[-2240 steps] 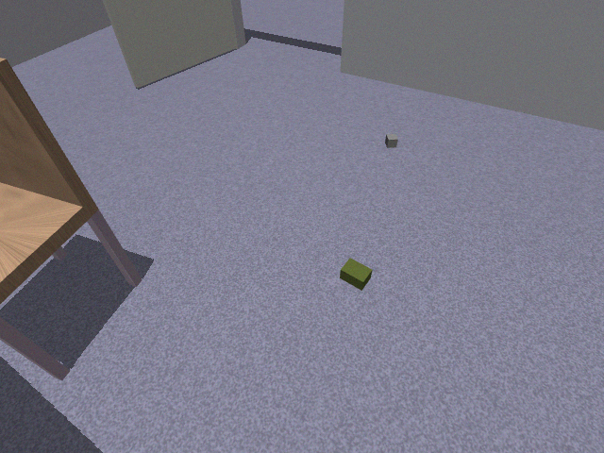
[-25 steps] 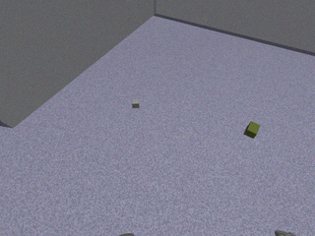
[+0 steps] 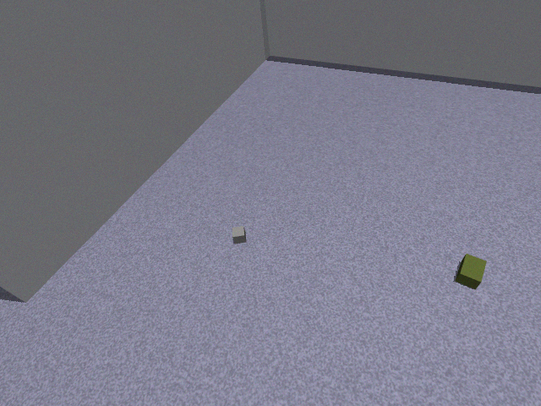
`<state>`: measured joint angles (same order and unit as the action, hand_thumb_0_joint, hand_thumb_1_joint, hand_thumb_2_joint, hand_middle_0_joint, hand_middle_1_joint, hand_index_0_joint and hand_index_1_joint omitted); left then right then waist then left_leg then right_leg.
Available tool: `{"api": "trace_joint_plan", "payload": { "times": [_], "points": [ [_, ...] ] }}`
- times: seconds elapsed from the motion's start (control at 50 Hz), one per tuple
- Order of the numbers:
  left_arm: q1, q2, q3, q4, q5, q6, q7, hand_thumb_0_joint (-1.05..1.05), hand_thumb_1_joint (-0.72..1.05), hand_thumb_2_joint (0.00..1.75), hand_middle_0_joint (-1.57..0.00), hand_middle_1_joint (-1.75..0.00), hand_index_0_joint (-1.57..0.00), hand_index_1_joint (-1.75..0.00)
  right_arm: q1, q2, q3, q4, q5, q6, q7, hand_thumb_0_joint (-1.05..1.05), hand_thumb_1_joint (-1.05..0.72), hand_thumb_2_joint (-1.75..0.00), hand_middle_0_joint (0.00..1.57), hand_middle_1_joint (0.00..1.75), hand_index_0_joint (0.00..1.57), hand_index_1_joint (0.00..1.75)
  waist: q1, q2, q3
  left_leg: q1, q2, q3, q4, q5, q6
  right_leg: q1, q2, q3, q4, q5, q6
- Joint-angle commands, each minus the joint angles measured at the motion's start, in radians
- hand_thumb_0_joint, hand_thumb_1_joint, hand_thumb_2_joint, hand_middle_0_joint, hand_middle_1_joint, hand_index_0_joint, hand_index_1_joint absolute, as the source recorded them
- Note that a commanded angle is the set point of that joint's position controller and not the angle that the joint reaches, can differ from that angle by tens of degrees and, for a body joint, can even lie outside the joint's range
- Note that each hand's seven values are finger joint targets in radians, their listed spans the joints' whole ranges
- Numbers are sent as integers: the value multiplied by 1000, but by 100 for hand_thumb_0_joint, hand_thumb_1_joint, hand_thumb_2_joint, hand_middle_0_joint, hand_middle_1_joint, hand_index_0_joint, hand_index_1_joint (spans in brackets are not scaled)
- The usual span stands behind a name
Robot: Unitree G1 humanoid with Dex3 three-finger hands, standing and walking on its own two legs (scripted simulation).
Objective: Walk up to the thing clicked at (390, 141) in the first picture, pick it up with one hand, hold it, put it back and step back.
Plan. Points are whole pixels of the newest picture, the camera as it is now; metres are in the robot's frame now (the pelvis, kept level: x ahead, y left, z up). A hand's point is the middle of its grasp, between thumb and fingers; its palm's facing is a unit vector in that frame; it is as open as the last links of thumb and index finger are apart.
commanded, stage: walk up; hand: left
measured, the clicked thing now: (239, 234) +0.96 +0.26 -0.73
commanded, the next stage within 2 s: none
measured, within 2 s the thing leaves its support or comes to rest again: neither
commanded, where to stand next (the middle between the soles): +0.58 +0.03 m, yaw -1 degrees
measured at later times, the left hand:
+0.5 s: hand (123, 351) +0.26 +0.33 -0.15, palm faces -0.03 -0.95 -0.32, open 7.4 cm
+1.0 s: hand (168, 245) +0.48 +0.28 -0.11, palm faces -0.03 -0.92 -0.39, open 7.4 cm
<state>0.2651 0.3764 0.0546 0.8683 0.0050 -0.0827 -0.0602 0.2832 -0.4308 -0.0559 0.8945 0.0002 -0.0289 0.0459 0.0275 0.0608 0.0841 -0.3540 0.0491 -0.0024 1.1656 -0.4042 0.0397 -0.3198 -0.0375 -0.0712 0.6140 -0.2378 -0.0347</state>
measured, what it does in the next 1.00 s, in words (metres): walks ahead: left foot, then right foot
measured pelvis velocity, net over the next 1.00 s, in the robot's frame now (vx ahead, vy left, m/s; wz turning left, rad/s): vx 0.39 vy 0.02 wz -0.03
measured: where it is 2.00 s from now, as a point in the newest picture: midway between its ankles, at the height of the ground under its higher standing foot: (290, 321)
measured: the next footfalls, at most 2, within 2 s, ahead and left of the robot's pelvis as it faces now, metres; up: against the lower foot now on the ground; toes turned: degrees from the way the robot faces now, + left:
left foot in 0.30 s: +0.28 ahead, +0.16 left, +0.00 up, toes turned +6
right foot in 0.80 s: +0.48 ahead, -0.09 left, +0.00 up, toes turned -5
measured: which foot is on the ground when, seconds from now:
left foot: up 0.00-0.28, down 0.30-0.84, up 0.86-1.00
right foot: down 0.00-0.34, up 0.36-0.78, down 0.80-1.00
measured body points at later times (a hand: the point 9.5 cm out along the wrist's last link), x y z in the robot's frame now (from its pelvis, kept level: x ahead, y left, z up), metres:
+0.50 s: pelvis +0.21 +0.06 +0.01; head +0.23 +0.10 +0.46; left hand +0.26 +0.38 -0.12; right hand +0.30 -0.25 -0.07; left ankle +0.24 +0.16 -0.73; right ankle +0.20 -0.11 -0.65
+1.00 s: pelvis +0.39 +0.02 +0.01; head +0.41 -0.01 +0.46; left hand +0.48 +0.32 -0.08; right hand +0.43 -0.30 -0.12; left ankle +0.37 +0.17 -0.65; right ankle +0.44 -0.08 -0.73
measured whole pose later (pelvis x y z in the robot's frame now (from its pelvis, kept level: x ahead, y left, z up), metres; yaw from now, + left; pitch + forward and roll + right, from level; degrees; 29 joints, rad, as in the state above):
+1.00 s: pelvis +0.39 +0.02 +0.01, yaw -1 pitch -3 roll +1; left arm 0.26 0.36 0.04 0.84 0.00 -0.08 -0.04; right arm 0.32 -0.42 -0.04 0.86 0.00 -0.03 0.04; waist 0.01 0.05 0.11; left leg -0.40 0.03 -0.02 1.07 -0.38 0.03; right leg -0.26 -0.02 -0.05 0.52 -0.20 -0.04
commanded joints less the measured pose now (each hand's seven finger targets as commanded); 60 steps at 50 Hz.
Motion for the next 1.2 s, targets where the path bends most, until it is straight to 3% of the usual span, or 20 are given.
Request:
{"api": "trace_joint_plan", "payload": {
  "times": [0.0, 0.08, 0.18, 0.22, 0.26, 0.28, 0.3, 0.32, 0.34, 0.36, 0.42, 0.44, 0.66, 0.76, 0.78, 0.82, 0.84, 0.94, 1.1, 1.18],
  "points": [
    [41, 283, 79, -55, -7, -36, 30, 0, 90, 90, -20, -30, -20, -30, 91, -175, -55, -61, 5, -25, 7, 0, -90, -90, 20, 30, 20, 30, -24, -204, -9, -151, 46, -54, -81, 137, -4, 75, -185, 255, -383, -12, -129],
    [50, 300, 86, -83, 3, -44, 31, 0, 90, 90, -20, -30, -20, -30, 13, -161, -60, -89, -12, -20, 25, 0, -90, -90, 20, 30, 20, 30, -8, -185, -18, -186, 64, -17, -308, 161, -49, 116, -204, 185, -400, -86, -182],
    [95, 311, 84, -85, 4, -37, 26, 0, 90, 90, -20, -30, -20, -30, -104, -150, -61, -128, -24, -39, 36, 0, -90, -90, 20, 30, 20, 30, 31, -175, -11, -120, 54, 29, -527, 224, -41, 135, -207, 152, -334, -22, -168],
    [88, 317, 81, -88, 4, -32, 27, 0, 90, 90, -20, -30, -20, -30, -103, -150, -64, -125, -23, -46, 36, 0, -90, -90, 20, 30, 20, 30, 19, -167, -36, -44, 41, 53, -557, 223, -24, 129, -226, 149, -291, 33, -162],
    [51, 311, 75, -96, 3, -23, 30, 0, 90, 90, -20, -30, -20, -30, -2, -165, -72, -93, -24, -55, 29, 0, -90, -90, 20, 30, 20, 30, -52, -115, -76, 129, 8, 81, -637, 239, -6, 79, -202, 108, -156, 119, -135],
    [57, 269, 59, -104, 8, -20, 32, 0, 90, 90, -20, -30, -20, -30, 141, -209, -90, -49, -31, -61, 17, 0, -90, -90, 20, 30, 20, 30, -116, -1, -170, 323, 1, 43, -655, 210, 23, 39, -149, 66, 78, 226, -98],
    [119, 189, 29, -107, -2, -15, 33, 0, 90, 90, -20, -30, -20, -30, 234, -286, -118, -34, -45, -67, 1, 0, -90, -90, 20, 30, 20, 30, -146, 221, -235, 464, 149, -178, -757, 28, 68, -109, -52, -4, 364, 103, -47],
    [182, 153, 19, -97, -9, -7, 33, 0, 90, 90, -20, -30, -20, -30, 188, -337, -123, -73, -37, -72, -9, 0, -90, -90, 20, 30, 20, 30, -100, 284, -212, 559, 348, -601, -869, -49, 133, -356, 95, 38, 509, -266, -8],
    [150, 279, 47, -68, -2, 5, 50, 0, 90, 90, -20, -30, -20, -30, 166, -341, -125, -81, 0, -67, -8, 0, -90, -90, 20, 30, 20, 30, -110, 155, -179, 490, 395, -653, -886, -38, 203, -357, 36, 128, 579, -298, -27],
    [115, 293, 41, -65, 1, 4, 53, 0, 90, 90, -20, -30, -20, -30, 130, -314, -118, -85, 8, -63, -12, 0, -90, -90, 20, 30, 20, 30, -92, 104, -100, 396, 376, -580, -887, 49, 201, -362, 5, 163, 613, -252, -25],
    [139, 254, 42, -25, -21, 9, 36, 0, 90, 90, -20, -30, -20, -30, 53, -221, -71, -103, 7, -75, -22, 0, -90, -90, 20, 30, 20, 30, -34, 57, -3, 217, 225, -188, -877, 440, 72, -232, -26, 203, 479, -92, -11],
    [146, 238, 42, -17, -23, 16, 32, 0, 90, 90, -20, -30, -20, -30, 46, -217, -69, -102, 7, -81, -21, 0, -90, -90, 20, 30, 20, 30, -25, 77, -4, 179, 213, -146, -882, 463, 90, -203, -26, 177, 475, -68, -2],
    [-65, 187, 37, -92, 5, 20, -6, 0, 90, 90, -20, -30, -20, -30, 66, -220, -77, -140, -8, -73, -24, 0, -90, -90, 20, 30, 20, 30, -65, 61, 14, 258, 200, 5, -865, 530, 157, -186, -64, 57, 70, 87, 20],
    [42, 214, 61, -44, 10, 0, 5, 0, 90, 90, -20, -30, -20, -30, 53, -207, -69, -171, -5, -57, -26, 0, -90, -90, 20, 30, 20, 30, 4, -22, -76, 150, 179, 9, -631, 451, 113, 167, 3, 23, -91, 91, -15],
    [140, 257, 79, -18, 11, -11, 17, 0, 90, 90, -20, -30, -20, -30, 88, -160, -51, -172, -3, -57, -24, 0, -90, -90, 20, 30, 20, 30, 43, -145, -161, 113, 109, 57, -419, 411, 84, 320, -5, 57, -146, 53, -33],
    [197, 374, 107, -48, 9, -21, 38, 0, 90, 90, -20, -30, -20, -30, 165, -110, -23, -172, 0, -46, -20, 0, -90, -90, 20, 30, 20, 30, 51, -336, -198, -219, -80, 53, -75, -128, 8, 479, -373, 677, -329, -150, -153],
    [148, 383, 106, -49, -3, -14, 37, 0, 90, 90, -20, -30, -20, -30, 123, -216, -53, -151, -6, -33, -32, 0, -90, -90, 20, 30, 20, 30, 51, -257, -146, -234, -31, -11, 9, -148, 10, 386, -406, 745, -344, -206, -241],
    [54, 269, 71, -72, -12, -18, 45, 0, 90, 90, -20, -30, -20, -30, 146, -171, -43, -83, 9, -19, -15, 0, -90, -90, 20, 30, 20, 30, -24, -209, -44, -152, 15, -63, -98, 69, -10, 173, -198, 283, -346, 100, -109],
    [41, 277, 83, -122, 13, -15, 29, 0, 90, 90, -20, -30, -20, -30, 32, -155, -55, -100, -23, -30, 12, 0, -90, -90, 20, 30, 20, 30, 8, -213, 12, -109, 57, 9, -448, 166, -58, 62, -203, 177, -379, -152, -192],
    [28, 278, 65, -119, 6, 1, 33, 0, 90, 90, -20, -30, -20, -30, 32, -137, -53, -80, -24, -47, -4, 0, -90, -90, 20, 30, 20, 30, -14, -170, -13, 71, 17, 42, -568, 256, -38, -11, -213, 151, -246, 29, -166]
  ]
}}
